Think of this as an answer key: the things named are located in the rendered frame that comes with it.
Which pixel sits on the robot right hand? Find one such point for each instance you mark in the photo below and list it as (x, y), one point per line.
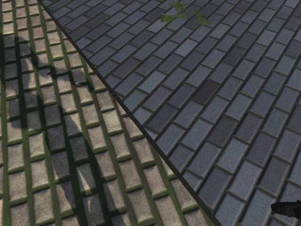
(289, 209)

